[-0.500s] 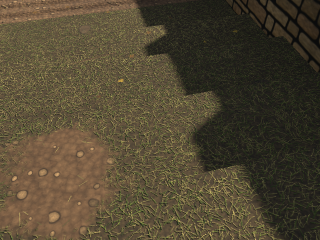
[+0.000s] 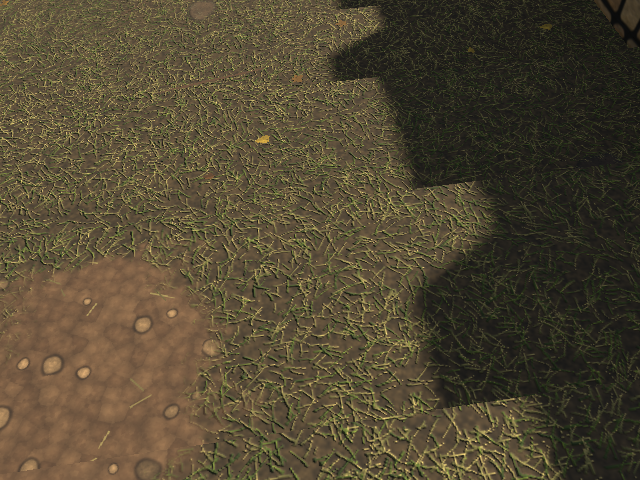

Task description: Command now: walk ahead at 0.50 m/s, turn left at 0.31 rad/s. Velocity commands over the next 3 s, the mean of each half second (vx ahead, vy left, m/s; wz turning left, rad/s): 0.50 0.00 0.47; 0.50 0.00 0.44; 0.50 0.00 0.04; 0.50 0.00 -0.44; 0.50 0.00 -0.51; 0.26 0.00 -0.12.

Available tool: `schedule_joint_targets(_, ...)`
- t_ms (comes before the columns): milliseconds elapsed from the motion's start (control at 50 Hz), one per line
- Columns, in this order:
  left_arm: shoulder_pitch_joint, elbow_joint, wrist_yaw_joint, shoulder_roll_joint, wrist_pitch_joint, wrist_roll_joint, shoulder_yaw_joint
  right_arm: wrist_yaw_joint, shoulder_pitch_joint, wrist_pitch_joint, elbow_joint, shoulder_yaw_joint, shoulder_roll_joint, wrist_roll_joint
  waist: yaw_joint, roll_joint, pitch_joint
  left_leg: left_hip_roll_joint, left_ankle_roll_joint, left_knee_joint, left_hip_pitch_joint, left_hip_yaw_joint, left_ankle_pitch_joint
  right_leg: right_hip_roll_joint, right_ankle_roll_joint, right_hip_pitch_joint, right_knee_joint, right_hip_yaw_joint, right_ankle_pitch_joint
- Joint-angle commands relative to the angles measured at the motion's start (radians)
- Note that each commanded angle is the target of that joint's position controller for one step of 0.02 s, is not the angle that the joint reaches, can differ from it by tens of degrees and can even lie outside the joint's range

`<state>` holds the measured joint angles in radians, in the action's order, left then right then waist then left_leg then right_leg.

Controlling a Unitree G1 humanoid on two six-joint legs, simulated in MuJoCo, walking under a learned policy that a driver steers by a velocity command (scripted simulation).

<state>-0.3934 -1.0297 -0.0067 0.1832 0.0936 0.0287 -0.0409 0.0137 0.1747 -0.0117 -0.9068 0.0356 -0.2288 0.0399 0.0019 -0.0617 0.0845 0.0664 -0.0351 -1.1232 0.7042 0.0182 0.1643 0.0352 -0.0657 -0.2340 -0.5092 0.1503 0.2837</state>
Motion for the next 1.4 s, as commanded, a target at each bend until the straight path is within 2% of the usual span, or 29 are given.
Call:
schedule_joint_targets(20, 0.073, 0.083, 0.002, 0.116, 0.026, -0.01, -0.019, 0.024, 0.056, -0.015, 0.037, -0.011, -0.004, -0.014, -0.055, 0.164, -0.064, 0.024, -0.026, 0.264, -0.22, -0.008, -0.196, -0.284, -0.119, -0.102, 0.275, -0.117, -0.463)
schedule_joint_targets(160, -0.099, 0.039, 0.023, 0.175, -0.026, 0.001, -0.041, 0.037, -0.17, -0.007, 0.132, 0.0, -0.026, -0.007, 0.034, 0.097, 0.025, -0.028, -0.114, 0.463, -0.125, -0.115, 0.057, -0.338, -0.09, 0.24, 0.224, -0.05, -0.426)
schedule_joint_targets(220, -0.065, 0.058, 0.026, 0.207, -0.047, 0.004, -0.046, 0.023, 0.103, -0.025, 0.05, 0.035, -0.064, 0.0, -0.09, 0.062, -0.13, -0.129, -0.176, 0.583, -0.511, -0.14, 0.091, -0.284, -0.035, 0.177, -0.223, 0.073, -0.746)
schedule_joint_targets(240, -0.046, 0.115, 0.018, 0.162, -0.043, -0.015, -0.032, 0.006, 0.267, -0.03, 0.023, 0.07, -0.179, 0.015, -0.147, -0.072, -0.263, 0.088, -0.272, 0.665, -0.81, 0.219, 0.224, -0.216, 0.02, -0.106, -0.579, 0.109, -0.473)
schedule_joint_targets(260, 0.0, 0.19, -0.002, 0.122, -0.033, -0.007, -0.027, 0.003, 0.279, -0.019, 0.026, 0.087, -0.274, -0.015, -0.111, -0.205, -0.318, 0.309, -0.386, 0.849, -0.999, 0.736, 0.189, -0.001, 0.065, -0.465, -0.835, -0.01, 0.291)
schedule_joint_targets(280, 0.144, 0.208, -0.004, 0.181, -0.028, 0.0, -0.038, -0.006, 0.292, -0.004, 0.006, 0.081, -0.247, -0.032, -0.147, -0.06, -0.212, 0.275, -0.361, 0.852, -0.991, 0.645, 0.17, -0.059, 0.05, -0.612, -0.849, -0.159, 0.231)
schedule_joint_targets(320, 0.145, 0.208, 0.001, 0.164, -0.013, -0.017, -0.037, -0.017, 0.182, -0.003, 0.011, 0.063, -0.172, -0.031, -0.057, 0.054, -0.064, 0.208, -0.283, 0.845, -0.75, 0.414, -0.104, -0.131, 0.044, -0.538, -0.713, -0.167, 0.084)
schedule_joint_targets(360, 0.091, 0.191, 0.002, 0.138, -0.045, 0.009, -0.034, -0.02, 0.108, -0.019, 0.028, 0.051, -0.132, -0.038, 0.017, 0.023, -0.065, 0.121, -0.237, 0.869, -0.595, 0.286, -0.249, -0.145, 0.069, -0.372, -0.604, -0.166, 0.043)
schedule_joint_targets(440, 0.179, 0.227, 0.001, 0.135, -0.085, 0.007, -0.036, -0.017, 0.15, -0.044, 0.025, 0.063, -0.175, -0.048, 0.024, 0.018, -0.06, 0.061, -0.234, 0.901, -0.532, 0.229, -0.305, -0.116, 0.104, -0.344, -0.46, -0.147, -0.078)
schedule_joint_targets(560, 0.287, 0.262, -0.006, 0.145, -0.071, 0.011, -0.024, -0.014, 0.194, -0.045, 0.038, 0.068, -0.188, -0.022, -0.02, -0.043, -0.106, 0.043, -0.198, 0.835, -0.509, 0.227, -0.424, -0.059, 0.077, -0.229, -0.404, -0.136, -0.367)
schedule_joint_targets(640, 0.299, 0.279, -0.017, 0.197, -0.039, 0.019, -0.028, -0.028, 0.195, -0.029, 0.077, 0.071, -0.192, -0.01, -0.02, 0.001, -0.066, 0.086, -0.229, 0.708, -0.627, 0.33, -0.467, -0.065, 0.054, -0.317, -0.376, -0.184, -0.172)
schedule_joint_targets(700, -0.14, 0.169, -0.012, 0.236, -0.02, 0.024, -0.054, -0.019, -0.011, -0.035, 0.151, 0.077, -0.205, -0.024, 0.236, 0.035, -0.173, -0.032, -0.147, 0.25, -0.367, 0.27, -0.629, -0.019, 0.017, 0.242, -0.139, -0.154, -0.101)
schedule_joint_targets(720, -0.204, 0.166, -0.006, 0.311, -0.011, 0.033, -0.074, -0.02, 0.051, -0.043, 0.175, 0.057, -0.089, -0.036, 0.213, 0.275, -0.208, -0.168, -0.097, -0.143, -0.19, 0.196, -0.071, -0.235, -0.041, 0.393, -0.002, -0.407, -0.011)
schedule_joint_targets(740, -0.076, 0.24, -0.004, 0.251, -0.012, -0.003, -0.038, -0.035, 0.24, -0.054, 0.148, 0.033, -0.028, -0.013, 0.04, 0.291, -0.181, -0.199, -0.103, -0.279, -0.041, 0.175, 0.43, -0.44, -0.051, 0.387, -0.033, -0.664, -0.435)
schedule_joint_targets(760, -0.032, 0.25, -0.006, 0.273, -0.013, -0.009, -0.046, -0.035, 0.292, -0.053, 0.137, 0.049, -0.091, -0.012, -0.002, 0.294, -0.177, -0.186, -0.088, -0.313, 0.044, 0.147, 0.385, -0.483, -0.187, 0.315, 0.138, -0.884, -0.373)
schedule_joint_targets(800, 0.066, 0.261, -0.02, 0.193, 0.011, -0.006, -0.032, -0.022, 0.102, -0.025, 0.15, 0.063, -0.161, -0.007, 0.003, 0.08, 0.046, -0.099, -0.06, -0.251, 0.098, 0.156, 0.249, -0.422, -0.224, 0.086, 0.186, -0.715, -0.217)
schedule_joint_targets(920, -0.054, 0.161, 0.001, 0.231, 0.006, -0.001, -0.043, 0.028, -0.011, 0.011, 0.145, 0.046, -0.105, 0.009, 0.018, 0.165, -0.024, -0.086, -0.044, 0.031, 0.01, 0.046, -0.086, -0.268, -0.14, 0.132, 0.156, -0.293, -0.564)
schedule_joint_targets(1000, -0.225, 0.096, 0.003, 0.179, 0.047, 0.009, -0.027, 0.025, -0.339, -0.03, 0.237, 0.038, -0.096, 0.002, 0.123, 0.157, 0.061, -0.066, -0.046, 0.282, 0.256, 0.04, -0.241, -0.218, -0.116, 0.319, 0.199, -0.297, -0.165)
schedule_joint_targets(1020, -0.161, 0.105, 0.007, 0.187, 0.054, 0.017, -0.031, 0.034, -0.343, -0.036, 0.24, 0.03, -0.091, 0.0, 0.085, 0.132, 0.068, -0.046, -0.041, 0.415, 0.126, 0.013, -0.404, -0.185, -0.098, 0.207, 0.204, -0.251, -0.065)
schedule_joint_targets(1100, -0.051, 0.118, 0.007, 0.176, 0.038, -0.003, -0.02, 0.068, -0.209, -0.026, 0.144, 0.018, -0.072, -0.024, 0.028, 0.112, 0.008, -0.033, -0.049, 0.565, -0.4, -0.045, -0.749, -0.161, -0.064, -0.062, 0.104, -0.165, 0.096)
schedule_joint_targets(1160, -0.162, 0.061, 0.034, 0.165, -0.009, 0.025, -0.013, 0.029, -0.164, -0.028, 0.09, 0.015, -0.09, 0.008, 0.045, 0.047, 0.039, 0.006, -0.029, 0.752, -0.367, -0.047, -0.657, -0.145, -0.069, 0.162, -0.194, -0.163, -0.014)
schedule_joint_targets(1200, -0.184, 0.026, 0.05, 0.175, -0.045, 0.012, -0.018, -0.002, 0.109, -0.042, -0.008, 0.025, -0.108, 0.037, -0.06, 0.043, -0.058, -0.017, -0.04, 0.912, -0.61, -0.09, -0.672, -0.089, -0.07, 0.172, -0.632, -0.125, -0.271)
schedule_joint_targets(1220, -0.176, 0.027, 0.048, 0.184, -0.056, -0.012, -0.027, -0.005, 0.262, -0.044, -0.059, 0.049, -0.165, 0.05, -0.133, -0.012, -0.113, 0.059, -0.083, 0.907, -0.845, -0.021, -0.704, -0.028, -0.059, -0.021, -1.011, -0.106, -0.015)
schedule_joint_targets(1240, -0.289, 0.036, 0.048, 0.103, -0.055, -0.037, -0.025, 0.004, 0.35, -0.054, -0.08, 0.058, -0.239, 0.028, -0.052, -0.183, -0.24, 0.22, -0.088, 0.434, -1.215, 0.052, -1.284, 0.035, -0.026, -0.408, -1.353, -0.154, 0.63)
schedule_joint_targets(1260, -0.312, 0.056, 0.063, 0.114, -0.037, -0.066, -0.014, 0.016, 0.406, -0.061, -0.069, 0.056, -0.23, -0.01, -0.086, -0.175, -0.385, 0.339, -0.133, 0.339, -1.39, 0.206, -1.363, 0.008, -0.04, -0.617, -1.343, -0.291, 0.535)
schedule_joint_targets(1280, -0.219, 0.064, 0.067, 0.153, -0.034, -0.051, -0.02, 0.021, 0.385, -0.052, -0.062, 0.055, -0.194, -0.022, -0.111, -0.074, -0.38, 0.336, -0.159, 0.466, -1.299, 0.26, -0.99, -0.045, -0.041, -0.684, -1.301, -0.253, 0.426)
schedule_joint_targets(1320, -0.027, 0.114, 0.047, 0.165, -0.042, 0.022, -0.02, -0.018, 0.195, -0.062, -0.032, 0.046, -0.161, -0.026, -0.051, -0.064, -0.239, 0.348, -0.267, 0.737, -0.896, 0.42, -0.152, -0.104, -0.004, -0.662, -1.08, -0.23, 0.135)
schedule_joint_targets(1360, 0.047, 0.134, 0.013, 0.135, -0.073, 0.029, -0.021, -0.025, 0.131, -0.076, -0.04, 0.028, -0.138, -0.018, 0.037, 0.01, -0.04, 0.298, -0.276, 0.845, -0.45, 0.353, -0.26, -0.153, 0.063, -0.427, -0.762, -0.236, 0.045)
schedule_joint_targets(1400, 0.083, 0.139, -0.002, 0.087, -0.079, 0.023, -0.007, -0.026, 0.175, -0.093, -0.066, 0.029, -0.121, -0.016, 0.052, 0.003, -0.02, 0.232, -0.258, 0.855, -0.386, 0.247, -0.379, -0.158, 0.086, -0.374, -0.628, -0.221, -0.042)
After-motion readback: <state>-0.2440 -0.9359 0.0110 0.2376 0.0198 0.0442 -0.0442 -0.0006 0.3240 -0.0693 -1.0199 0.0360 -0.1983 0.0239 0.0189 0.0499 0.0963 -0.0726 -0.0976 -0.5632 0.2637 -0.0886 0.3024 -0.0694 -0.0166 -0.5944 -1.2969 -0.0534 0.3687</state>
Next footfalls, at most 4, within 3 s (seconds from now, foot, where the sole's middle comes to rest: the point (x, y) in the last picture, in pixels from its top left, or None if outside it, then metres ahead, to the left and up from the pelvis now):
0.22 left None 0.25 0.11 -0.77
0.70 right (355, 460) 0.48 -0.01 -0.77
1.22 left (195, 390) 0.70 0.37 -0.92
1.68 right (221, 286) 1.00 0.34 -0.92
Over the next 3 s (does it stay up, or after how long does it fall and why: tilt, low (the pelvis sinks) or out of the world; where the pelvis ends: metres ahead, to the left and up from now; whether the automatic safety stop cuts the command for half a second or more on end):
stays up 1.47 0.42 -0.31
